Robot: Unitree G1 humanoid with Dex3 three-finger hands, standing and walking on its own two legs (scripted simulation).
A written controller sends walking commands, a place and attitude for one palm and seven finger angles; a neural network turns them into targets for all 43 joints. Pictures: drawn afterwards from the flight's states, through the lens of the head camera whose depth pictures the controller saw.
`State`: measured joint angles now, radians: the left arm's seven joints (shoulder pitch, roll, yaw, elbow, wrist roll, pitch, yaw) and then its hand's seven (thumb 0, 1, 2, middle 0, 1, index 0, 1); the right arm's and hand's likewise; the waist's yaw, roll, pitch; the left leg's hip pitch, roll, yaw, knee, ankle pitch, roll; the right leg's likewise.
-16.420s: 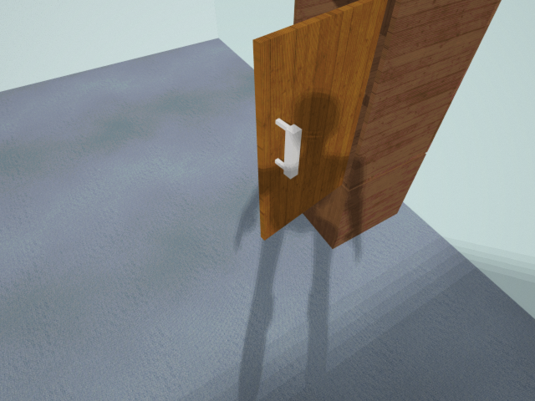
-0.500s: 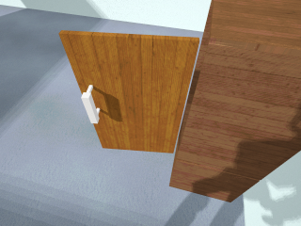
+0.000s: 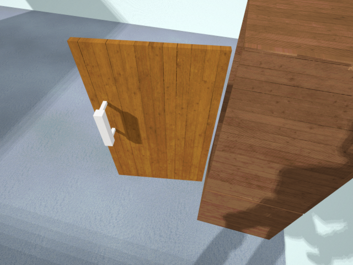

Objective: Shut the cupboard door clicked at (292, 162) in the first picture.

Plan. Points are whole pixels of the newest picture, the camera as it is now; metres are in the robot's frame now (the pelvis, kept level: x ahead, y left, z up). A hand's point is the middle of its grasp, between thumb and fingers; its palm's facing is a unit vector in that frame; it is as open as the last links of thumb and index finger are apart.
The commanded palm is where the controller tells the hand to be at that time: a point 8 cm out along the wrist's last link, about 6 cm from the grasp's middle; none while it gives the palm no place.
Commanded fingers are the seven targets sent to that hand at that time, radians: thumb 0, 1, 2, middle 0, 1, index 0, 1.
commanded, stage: look again from close up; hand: left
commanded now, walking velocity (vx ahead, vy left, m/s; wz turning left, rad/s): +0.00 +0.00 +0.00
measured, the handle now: (107, 123) +0.48 +0.24 +0.01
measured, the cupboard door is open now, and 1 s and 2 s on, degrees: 100 100 100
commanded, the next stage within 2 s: raise the hand and make a fist in 0.12 s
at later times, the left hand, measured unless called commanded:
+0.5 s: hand (104, 227) +0.19 +0.17 +0.00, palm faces +0.08 -1.00 -0.03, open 6.8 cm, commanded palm +0.10 +0.23 -0.06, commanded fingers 0.00 0.90 0.90 -0.46 -0.58 -0.46 -0.58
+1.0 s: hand (97, 264) +0.13 +0.18 -0.04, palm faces -0.12 -0.99 +0.02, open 4.4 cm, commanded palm +0.10 +0.25 -0.03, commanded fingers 0.00 0.90 0.90 -0.92 -1.08 -0.92 -1.08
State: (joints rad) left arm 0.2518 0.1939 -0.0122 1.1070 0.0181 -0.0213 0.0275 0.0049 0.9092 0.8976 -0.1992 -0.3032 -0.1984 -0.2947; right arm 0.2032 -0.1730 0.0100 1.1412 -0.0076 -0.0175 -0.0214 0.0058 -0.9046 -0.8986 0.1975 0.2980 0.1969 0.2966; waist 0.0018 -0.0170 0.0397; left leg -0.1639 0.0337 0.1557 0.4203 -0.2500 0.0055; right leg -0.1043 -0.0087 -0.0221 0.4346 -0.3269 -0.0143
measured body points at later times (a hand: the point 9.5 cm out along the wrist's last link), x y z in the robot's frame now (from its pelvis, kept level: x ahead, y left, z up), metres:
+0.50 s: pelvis -0.04 -0.01 -0.04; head -0.02 -0.03 +0.41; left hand +0.18 +0.22 +0.01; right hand +0.13 -0.26 -0.13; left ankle -0.02 +0.12 -0.74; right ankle -0.06 -0.11 -0.74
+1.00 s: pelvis -0.09 +0.01 -0.09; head -0.04 +0.01 +0.36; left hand +0.13 +0.23 -0.04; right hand +0.08 -0.21 -0.17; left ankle -0.02 +0.12 -0.74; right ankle -0.06 -0.11 -0.74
